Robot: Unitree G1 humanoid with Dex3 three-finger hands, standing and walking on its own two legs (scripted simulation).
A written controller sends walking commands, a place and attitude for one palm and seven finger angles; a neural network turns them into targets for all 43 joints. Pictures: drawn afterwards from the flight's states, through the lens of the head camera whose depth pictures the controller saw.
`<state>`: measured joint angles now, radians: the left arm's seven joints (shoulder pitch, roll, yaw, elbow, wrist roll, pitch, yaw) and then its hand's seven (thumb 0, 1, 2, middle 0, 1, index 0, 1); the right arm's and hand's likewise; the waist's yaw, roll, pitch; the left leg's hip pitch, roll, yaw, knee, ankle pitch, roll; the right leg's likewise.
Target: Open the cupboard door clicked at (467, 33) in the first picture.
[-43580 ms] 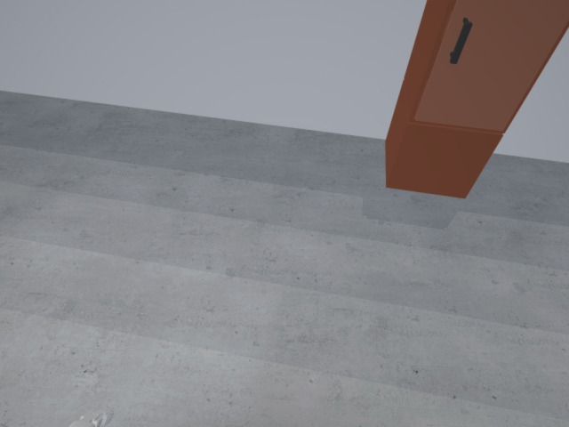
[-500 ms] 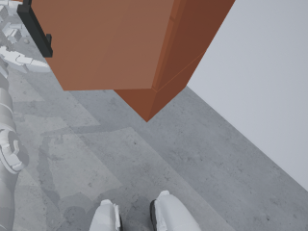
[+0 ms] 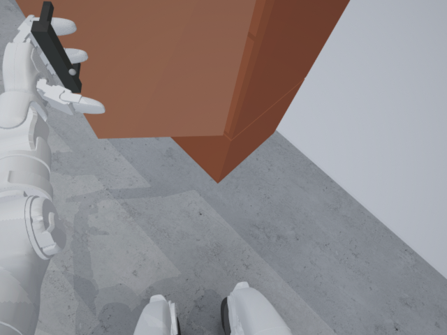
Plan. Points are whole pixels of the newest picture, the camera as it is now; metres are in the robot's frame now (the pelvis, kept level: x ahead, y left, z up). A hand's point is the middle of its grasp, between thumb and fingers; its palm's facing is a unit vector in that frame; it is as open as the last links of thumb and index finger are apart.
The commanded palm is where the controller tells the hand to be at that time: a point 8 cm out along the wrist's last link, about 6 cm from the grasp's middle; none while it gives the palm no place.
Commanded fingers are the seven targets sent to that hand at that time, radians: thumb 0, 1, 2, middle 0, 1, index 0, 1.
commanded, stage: slide the fingers in behind the handle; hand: left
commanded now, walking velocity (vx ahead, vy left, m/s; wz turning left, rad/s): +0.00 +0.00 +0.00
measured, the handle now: (61, 51) +0.59 +0.21 +0.07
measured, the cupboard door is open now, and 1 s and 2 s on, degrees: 51 51 79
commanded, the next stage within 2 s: close the thumb around the handle in 0.46 s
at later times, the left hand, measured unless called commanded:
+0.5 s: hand (74, 73) +0.54 +0.18 +0.08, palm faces -0.02 -1.00 -0.01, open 14.0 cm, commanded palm +0.52 +0.22 +0.07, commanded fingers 0.00 -0.50 0.30 -0.30 -1.20 -0.30 -1.20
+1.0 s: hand (74, 71) +0.54 +0.19 +0.08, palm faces -0.01 -1.00 -0.02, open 8.8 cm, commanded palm +0.52 +0.22 +0.07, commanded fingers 0.00 0.79 0.85 -0.39 -1.34 -0.39 -1.34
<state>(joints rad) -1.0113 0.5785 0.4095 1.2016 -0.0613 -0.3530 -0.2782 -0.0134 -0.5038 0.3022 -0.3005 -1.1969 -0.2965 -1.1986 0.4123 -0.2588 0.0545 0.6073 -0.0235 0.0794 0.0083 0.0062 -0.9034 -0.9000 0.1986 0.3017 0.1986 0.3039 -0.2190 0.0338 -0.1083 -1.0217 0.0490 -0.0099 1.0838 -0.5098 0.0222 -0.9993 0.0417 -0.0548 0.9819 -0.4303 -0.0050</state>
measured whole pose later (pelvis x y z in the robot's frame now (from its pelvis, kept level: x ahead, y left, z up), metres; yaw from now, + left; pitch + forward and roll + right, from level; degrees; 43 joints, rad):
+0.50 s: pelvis +0.00 +0.00 +0.00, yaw +0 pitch +25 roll -4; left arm -1.02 0.58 0.40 1.22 -0.07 -0.37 -0.28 -0.01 -0.50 0.30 -0.30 -1.20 -0.30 -1.20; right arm 0.41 -0.27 0.05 0.62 -0.02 0.07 0.00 0.01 -0.90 -0.90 0.20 0.30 0.20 0.30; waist -0.22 0.03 -0.10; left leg -1.02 0.05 -0.01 1.08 -0.51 0.02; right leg -1.00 0.04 -0.05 0.99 -0.43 -0.01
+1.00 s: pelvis +0.00 +0.00 +0.00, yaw +0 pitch +26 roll -4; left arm -1.02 0.58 0.41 1.21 -0.06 -0.36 -0.26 0.00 0.26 0.63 -0.35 -1.28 -0.35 -1.28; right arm 0.42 -0.26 0.05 0.62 -0.02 0.07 0.01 0.01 -0.90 -0.90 0.20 0.30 0.20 0.30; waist -0.22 0.04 -0.11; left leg -1.03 0.05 -0.01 1.08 -0.51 0.02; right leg -1.01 0.04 -0.05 0.99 -0.43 -0.01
